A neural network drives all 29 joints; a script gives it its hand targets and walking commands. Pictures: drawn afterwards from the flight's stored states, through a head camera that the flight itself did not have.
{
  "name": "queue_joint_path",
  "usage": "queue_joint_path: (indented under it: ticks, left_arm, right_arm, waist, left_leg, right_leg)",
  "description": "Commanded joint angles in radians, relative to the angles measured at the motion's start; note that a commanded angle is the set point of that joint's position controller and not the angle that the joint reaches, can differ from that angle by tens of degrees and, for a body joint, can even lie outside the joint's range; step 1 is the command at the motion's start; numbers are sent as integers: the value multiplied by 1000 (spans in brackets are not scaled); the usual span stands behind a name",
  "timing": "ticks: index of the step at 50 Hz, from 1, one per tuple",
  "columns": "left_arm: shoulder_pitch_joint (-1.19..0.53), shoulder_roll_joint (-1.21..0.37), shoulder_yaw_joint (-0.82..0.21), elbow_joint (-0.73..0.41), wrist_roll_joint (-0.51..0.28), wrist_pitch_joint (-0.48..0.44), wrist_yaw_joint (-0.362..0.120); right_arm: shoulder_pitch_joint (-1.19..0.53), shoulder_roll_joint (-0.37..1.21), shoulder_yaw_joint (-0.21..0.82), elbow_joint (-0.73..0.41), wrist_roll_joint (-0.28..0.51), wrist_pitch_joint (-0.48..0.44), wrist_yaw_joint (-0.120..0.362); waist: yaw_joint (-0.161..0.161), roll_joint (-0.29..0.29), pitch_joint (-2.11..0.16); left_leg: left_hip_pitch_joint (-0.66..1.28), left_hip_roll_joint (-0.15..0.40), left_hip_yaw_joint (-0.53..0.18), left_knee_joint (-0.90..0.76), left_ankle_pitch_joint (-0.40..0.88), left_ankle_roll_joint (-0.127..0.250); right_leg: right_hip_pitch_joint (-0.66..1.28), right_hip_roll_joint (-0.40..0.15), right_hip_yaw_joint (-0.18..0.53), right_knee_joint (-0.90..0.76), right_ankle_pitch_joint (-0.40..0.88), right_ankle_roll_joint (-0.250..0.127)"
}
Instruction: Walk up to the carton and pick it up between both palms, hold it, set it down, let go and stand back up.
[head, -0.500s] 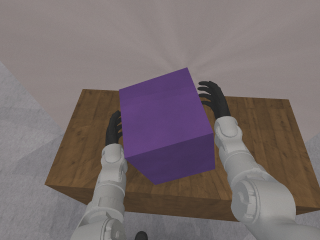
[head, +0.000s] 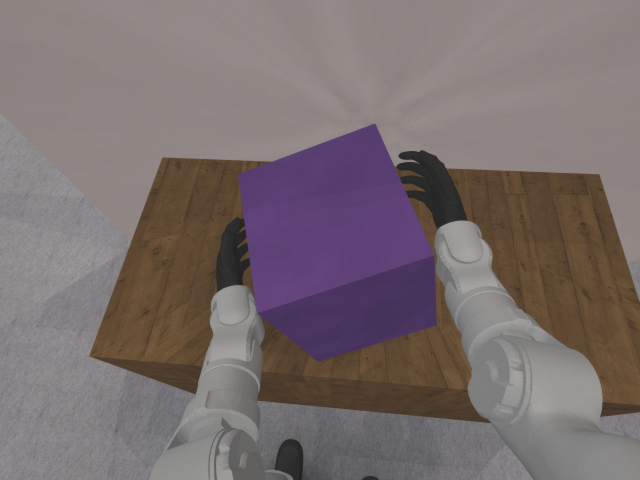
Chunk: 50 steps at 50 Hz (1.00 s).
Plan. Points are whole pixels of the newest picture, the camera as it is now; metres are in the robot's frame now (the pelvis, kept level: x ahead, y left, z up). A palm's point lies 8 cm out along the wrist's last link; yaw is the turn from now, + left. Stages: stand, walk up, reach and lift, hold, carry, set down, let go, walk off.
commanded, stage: set down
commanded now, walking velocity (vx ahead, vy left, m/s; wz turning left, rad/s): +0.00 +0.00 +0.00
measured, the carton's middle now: (343, 254) +0.41 +0.05 -0.07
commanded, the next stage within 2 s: none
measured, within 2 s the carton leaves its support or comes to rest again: neither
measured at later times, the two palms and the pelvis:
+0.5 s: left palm (231, 278) +0.34 +0.19 -0.02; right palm (442, 209) +0.45 -0.08 +0.03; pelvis -0.01 +0.00 +0.00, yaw +0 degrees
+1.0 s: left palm (233, 277) +0.34 +0.19 -0.02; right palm (446, 214) +0.45 -0.08 +0.02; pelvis -0.01 +0.00 +0.00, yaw +0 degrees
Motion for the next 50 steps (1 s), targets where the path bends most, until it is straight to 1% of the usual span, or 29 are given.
queue_joint_path:
  ticks: [1,4,7,9,11,14,15,18,22,24,25,26,28,31,33,35,37,38,39,43,47,50]
  left_arm:
    - [-615,-419,-281,-123,48,-105,-60]
    - [-619,-409,-258,-111,52,-100,-64]
    - [-623,-407,-248,-108,53,-98,-62]
    - [-626,-409,-244,-112,56,-94,-59]
    - [-627,-408,-238,-125,63,-86,-54]
    - [-625,-403,-231,-128,69,-77,-51]
    - [-625,-398,-221,-135,73,-74,-50]
    - [-622,-397,-221,-147,78,-63,-47]
    - [-612,-390,-206,-158,94,-47,-44]
    - [-612,-391,-211,-166,95,-38,-41]
    - [-608,-393,-210,-173,96,-35,-39]
    - [-608,-389,-204,-174,100,-31,-39]
    - [-602,-391,-204,-184,107,-23,-39]
    - [-588,-389,-192,-180,117,-18,-40]
    - [-578,-396,-198,-183,120,-20,-40]
    - [-572,-396,-193,-184,127,-20,-38]
    - [-560,-394,-189,-185,128,-16,-37]
    - [-566,-390,-189,-187,125,-15,-37]
    - [-552,-392,-186,-181,128,-16,-38]
    - [-559,-386,-184,-176,128,-19,-40]
    - [-536,-376,-168,-160,133,-23,-45]
    - [-521,-377,-165,-142,136,-29,-50]
  right_arm:
    - [-397,483,132,22,-65,-12,84]
    - [-399,479,117,36,-76,-1,88]
    - [-405,470,97,46,-87,2,93]
    - [-410,456,77,49,-93,6,96]
    - [-416,447,60,44,-99,10,102]
    - [-408,436,34,52,-111,20,106]
    - [-408,436,28,51,-114,26,107]
    - [-403,426,4,43,-124,34,112]
    - [-399,420,-17,37,-134,48,121]
    - [-397,411,-33,30,-140,52,124]
    - [-394,415,-34,27,-142,54,124]
    - [-386,415,-41,29,-146,60,124]
    - [-388,411,-49,23,-149,63,127]
    - [-380,421,-53,20,-155,67,131]
    - [-364,422,-63,23,-163,64,131]
    - [-358,425,-65,24,-165,62,133]
    - [-353,415,-66,26,-162,65,135]
    - [-359,415,-70,22,-165,66,135]
    - [-350,419,-63,21,-163,66,135]
    - [-353,421,-65,18,-165,68,139]
    - [-337,430,-55,16,-165,69,139]
    - [-335,439,-46,15,-164,63,141]
  waist:
    - [19,-90,-674]
    - [20,-110,-660]
    - [21,-118,-667]
    - [17,-111,-675]
    - [23,-103,-684]
    - [17,-100,-671]
    - [22,-105,-669]
    - [14,-97,-677]
    - [23,-85,-661]
    - [17,-82,-658]
    - [19,-85,-661]
    - [13,-89,-656]
    - [12,-79,-647]
    - [20,-79,-629]
    - [12,-75,-625]
    - [18,-71,-613]
    - [17,-75,-604]
    - [13,-82,-605]
    - [17,-86,-602]
    - [19,-77,-586]
    - [21,-98,-577]
    - [23,-102,-565]
  left_leg:
    - [252,-28,80,75,321,49]
    - [216,-30,84,67,292,56]
    - [224,-30,87,78,309,56]
    - [239,-29,88,83,325,52]
    - [269,-27,89,97,356,49]
    - [277,-29,91,98,353,51]
    - [275,-30,93,100,350,55]
    - [295,-31,95,105,363,53]
    - [303,-33,96,106,373,55]
    - [328,-32,94,111,382,54]
    - [336,-33,94,115,395,55]
    - [340,-33,96,115,393,57]
    - [350,-32,95,113,400,58]
    - [344,-34,95,116,399,62]
    - [356,-32,94,115,408,60]
    - [361,-34,95,120,416,61]
    - [370,-33,94,120,422,64]
    - [367,-33,94,121,421,65]
    - [365,-33,94,121,417,69]
    - [337,-35,96,118,391,71]
    - [302,-38,98,120,375,81]
    - [270,-39,95,119,353,85]
  right_leg:
    - [368,-72,-8,75,578,87]
    - [382,-74,-5,86,579,96]
    - [365,-68,-7,84,561,91]
    - [352,-62,-11,82,549,87]
    - [313,-50,-19,70,498,79]
    - [294,-48,-20,62,457,75]
    - [291,-48,-18,62,442,75]
    - [276,-43,-21,53,414,72]
    - [271,-43,-21,51,383,68]
    - [244,-39,-26,41,346,64]
    - [236,-37,-27,38,342,63]
    - [231,-38,-25,35,333,64]
    - [226,-38,-29,32,331,62]
    - [221,-41,-24,33,317,62]
    - [211,-41,-27,29,315,59]
    - [199,-41,-27,25,291,55]
    - [188,-36,-30,22,277,53]
    - [186,-35,-28,21,270,54]
    - [187,-37,-27,20,265,54]
    - [184,-42,-21,23,234,54]
    - [205,-48,-12,31,258,60]
    - [210,-52,-9,44,261,62]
